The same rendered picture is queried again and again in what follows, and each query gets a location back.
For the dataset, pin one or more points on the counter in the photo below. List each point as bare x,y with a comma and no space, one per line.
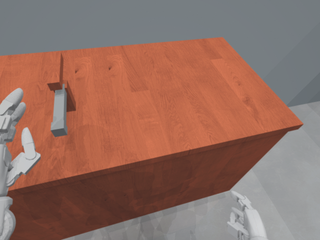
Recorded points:
149,127

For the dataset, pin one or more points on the left robot forearm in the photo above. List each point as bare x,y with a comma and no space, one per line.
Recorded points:
7,218

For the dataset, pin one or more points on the robot right hand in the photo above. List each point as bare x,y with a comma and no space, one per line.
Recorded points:
249,223

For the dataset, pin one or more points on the tap lever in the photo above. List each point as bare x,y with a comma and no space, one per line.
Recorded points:
58,126

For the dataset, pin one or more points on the robot left hand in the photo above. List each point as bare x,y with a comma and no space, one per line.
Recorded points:
11,111

